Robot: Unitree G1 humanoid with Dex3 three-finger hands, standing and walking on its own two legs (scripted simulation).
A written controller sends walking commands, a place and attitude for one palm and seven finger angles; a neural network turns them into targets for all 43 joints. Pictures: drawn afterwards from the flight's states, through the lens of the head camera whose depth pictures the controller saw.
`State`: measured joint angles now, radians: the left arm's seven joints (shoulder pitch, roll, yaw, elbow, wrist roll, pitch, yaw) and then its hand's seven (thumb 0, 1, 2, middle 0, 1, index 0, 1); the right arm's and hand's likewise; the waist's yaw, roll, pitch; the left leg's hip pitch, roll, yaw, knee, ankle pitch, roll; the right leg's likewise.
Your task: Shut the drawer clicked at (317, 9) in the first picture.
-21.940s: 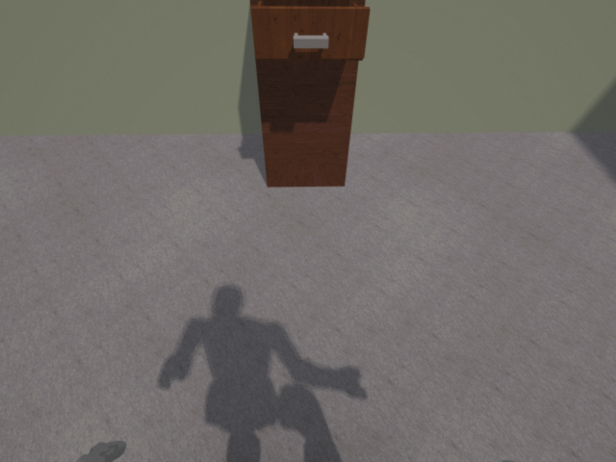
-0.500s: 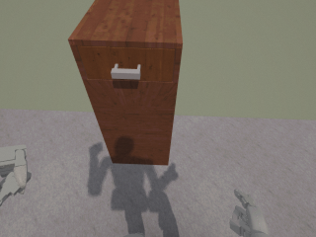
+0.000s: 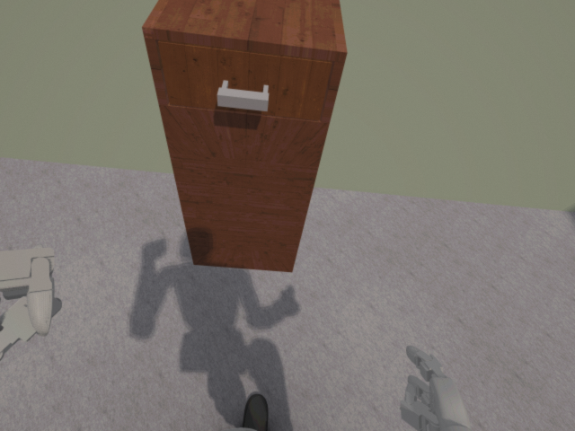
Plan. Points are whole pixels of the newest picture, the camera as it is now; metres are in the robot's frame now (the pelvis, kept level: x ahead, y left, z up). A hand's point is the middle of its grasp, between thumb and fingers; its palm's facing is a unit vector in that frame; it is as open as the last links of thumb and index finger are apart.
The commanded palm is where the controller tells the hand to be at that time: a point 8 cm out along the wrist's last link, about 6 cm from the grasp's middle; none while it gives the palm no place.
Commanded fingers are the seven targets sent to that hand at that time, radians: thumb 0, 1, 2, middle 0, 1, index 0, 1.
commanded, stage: step back with the hand held close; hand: left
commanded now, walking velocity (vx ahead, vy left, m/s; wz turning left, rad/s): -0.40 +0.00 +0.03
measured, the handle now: (244, 93) +0.72 +0.16 +0.04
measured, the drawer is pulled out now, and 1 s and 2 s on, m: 0.00 0.00 0.00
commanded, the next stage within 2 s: stop stepping back and stand still in 0.02 s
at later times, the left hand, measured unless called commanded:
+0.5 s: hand out of the picture +0.04 +0.30 +0.17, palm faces +0.45 -0.80 -0.40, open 3.2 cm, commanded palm +0.00 +0.33 +0.18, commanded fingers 0.00 0.90 0.90 -1.40 -1.60 -1.40 -1.60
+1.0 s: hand out of the picture +0.02 +0.29 +0.16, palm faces +0.46 -0.76 -0.45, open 3.2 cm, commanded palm -0.04 +0.32 +0.18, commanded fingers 0.00 0.90 0.90 -1.40 -1.60 -1.40 -1.60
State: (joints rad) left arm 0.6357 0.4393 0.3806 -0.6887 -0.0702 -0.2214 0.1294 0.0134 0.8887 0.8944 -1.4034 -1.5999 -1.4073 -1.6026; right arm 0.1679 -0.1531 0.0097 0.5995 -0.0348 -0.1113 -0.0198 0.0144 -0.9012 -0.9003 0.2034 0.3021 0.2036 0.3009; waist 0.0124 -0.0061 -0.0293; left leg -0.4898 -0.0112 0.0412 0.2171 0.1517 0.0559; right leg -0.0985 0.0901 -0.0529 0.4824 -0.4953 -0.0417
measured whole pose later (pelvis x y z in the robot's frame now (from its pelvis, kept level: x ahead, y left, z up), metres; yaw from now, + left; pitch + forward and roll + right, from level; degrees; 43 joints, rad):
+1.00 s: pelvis -0.14 +0.03 +0.00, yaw +4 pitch +0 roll +1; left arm 0.63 0.31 0.36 -0.54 -0.02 -0.21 0.14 0.01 0.88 0.89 -1.41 -1.60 -1.41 -1.60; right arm 0.23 -0.24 -0.03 0.68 -0.01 -0.07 -0.06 0.02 -0.90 -0.90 0.20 0.30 0.20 0.30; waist 0.01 0.00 0.02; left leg -0.47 0.02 0.03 0.96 -0.33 0.02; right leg -0.25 -0.02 -0.07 0.55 -0.30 -0.03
